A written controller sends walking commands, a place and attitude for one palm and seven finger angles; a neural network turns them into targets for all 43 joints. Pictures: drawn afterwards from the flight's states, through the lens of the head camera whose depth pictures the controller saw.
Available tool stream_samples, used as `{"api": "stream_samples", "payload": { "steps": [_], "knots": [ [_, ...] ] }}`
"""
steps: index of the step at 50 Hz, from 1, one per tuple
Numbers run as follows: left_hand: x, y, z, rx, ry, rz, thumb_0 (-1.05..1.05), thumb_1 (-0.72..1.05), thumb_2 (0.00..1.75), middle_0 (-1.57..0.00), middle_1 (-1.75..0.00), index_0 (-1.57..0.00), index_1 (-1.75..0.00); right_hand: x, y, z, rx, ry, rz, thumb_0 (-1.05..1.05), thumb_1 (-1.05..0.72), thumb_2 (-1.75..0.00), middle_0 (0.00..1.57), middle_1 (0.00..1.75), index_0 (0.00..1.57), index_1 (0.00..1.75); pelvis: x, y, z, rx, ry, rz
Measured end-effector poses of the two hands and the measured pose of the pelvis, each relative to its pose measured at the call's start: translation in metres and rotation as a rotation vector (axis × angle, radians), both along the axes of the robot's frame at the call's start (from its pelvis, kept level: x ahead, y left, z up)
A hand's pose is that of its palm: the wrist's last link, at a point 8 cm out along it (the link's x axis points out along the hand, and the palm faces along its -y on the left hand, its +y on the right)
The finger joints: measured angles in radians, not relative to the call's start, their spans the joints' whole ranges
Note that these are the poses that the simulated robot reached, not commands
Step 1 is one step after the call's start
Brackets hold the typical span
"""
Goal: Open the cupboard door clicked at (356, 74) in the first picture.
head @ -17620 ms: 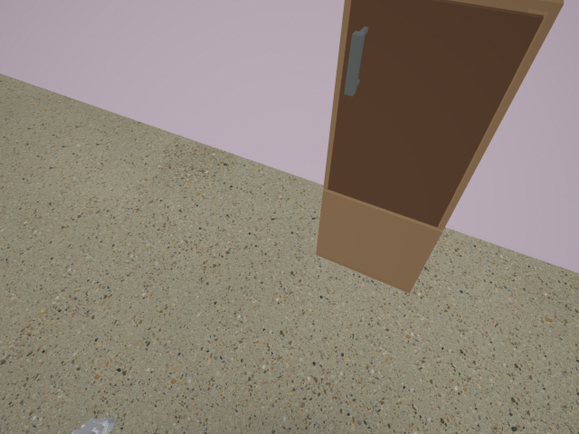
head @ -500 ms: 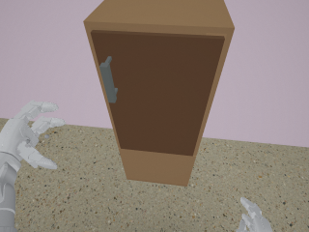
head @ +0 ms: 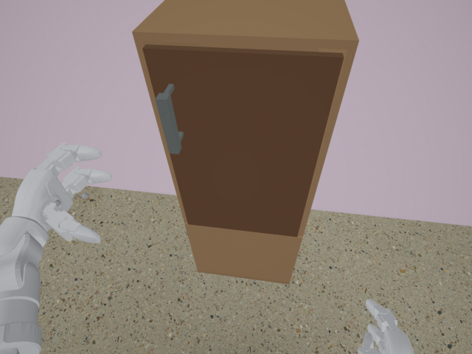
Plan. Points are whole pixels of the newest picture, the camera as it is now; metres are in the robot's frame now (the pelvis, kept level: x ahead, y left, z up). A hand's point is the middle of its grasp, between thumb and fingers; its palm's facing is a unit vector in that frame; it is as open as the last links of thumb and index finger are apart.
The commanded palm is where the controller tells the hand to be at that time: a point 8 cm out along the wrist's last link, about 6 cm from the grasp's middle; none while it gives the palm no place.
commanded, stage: move the hooked fingers beside the handle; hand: left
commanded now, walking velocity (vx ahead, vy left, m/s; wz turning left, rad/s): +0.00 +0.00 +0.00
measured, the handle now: (172, 119) +0.54 +0.18 +0.12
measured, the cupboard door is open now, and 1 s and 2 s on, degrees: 0 0 0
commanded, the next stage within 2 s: none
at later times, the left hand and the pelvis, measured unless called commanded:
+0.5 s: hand (105, 167) +0.38 +0.26 +0.13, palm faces -0.05 -1.00 -0.03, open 14.0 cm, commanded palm +0.36 +0.31 +0.13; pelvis +0.00 +0.01 +0.00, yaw -1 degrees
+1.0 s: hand (125, 143) +0.44 +0.25 +0.13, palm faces -0.07 -1.00 +0.00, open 14.0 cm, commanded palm +0.43 +0.30 +0.13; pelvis +0.00 +0.02 -0.01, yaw -2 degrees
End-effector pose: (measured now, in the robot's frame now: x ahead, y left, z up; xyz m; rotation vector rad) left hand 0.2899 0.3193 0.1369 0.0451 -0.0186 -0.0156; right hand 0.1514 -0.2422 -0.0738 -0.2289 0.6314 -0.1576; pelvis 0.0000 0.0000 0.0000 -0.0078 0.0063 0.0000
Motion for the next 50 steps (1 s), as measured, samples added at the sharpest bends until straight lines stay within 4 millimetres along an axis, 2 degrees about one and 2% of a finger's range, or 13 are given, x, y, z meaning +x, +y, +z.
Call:
{"api": "stream_samples", "payload": {
  "steps": [8, 19, 38, 50],
  "knots": [
    [0.03, -0.004, -0.002, -0.011, 0.016, -0.014, -0.01, -0.5, 0.3, -0.3, -1.2, -0.3, -1.2, -0.018, -0.004, -0.004, -0.008, 0.042, -0.033, 0.02, -0.9, -0.9, 0.21, 0.3, 0.2, 0.3, -0.003, 0.002, -0.001, 0.001, 0.018, -0.011],
    [0.054, -0.003, -0.003, -0.016, 0.019, -0.031, -0.01, -0.5, 0.3, -0.3, -1.2, -0.3, -1.2, -0.049, -0.01, -0.013, -0.029, 0.148, -0.083, 0.02, -0.91, -0.9, 0.2, 0.3, 0.2, 0.3, 0.0, 0.009, -0.002, -0.002, 0.042, -0.016],
    [0.105, -0.012, -0.009, -0.029, 0.04, -0.038, -0.01, -0.5, 0.3, -0.3, -1.2, -0.3, -1.2, -0.067, -0.001, -0.023, -0.027, 0.256, -0.104, 0.01, -0.91, -0.9, 0.21, 0.3, 0.2, 0.3, 0.001, 0.017, -0.005, -0.007, 0.091, -0.02],
    [0.137, -0.016, -0.007, -0.041, 0.031, -0.056, -0.01, -0.5, 0.3, -0.3, -1.2, -0.3, -1.2, -0.098, -0.01, -0.032, -0.042, 0.385, -0.152, 0.01, -0.91, -0.9, 0.21, 0.3, 0.2, 0.3, 0.004, 0.017, -0.009, -0.009, 0.136, -0.028]
  ]
}}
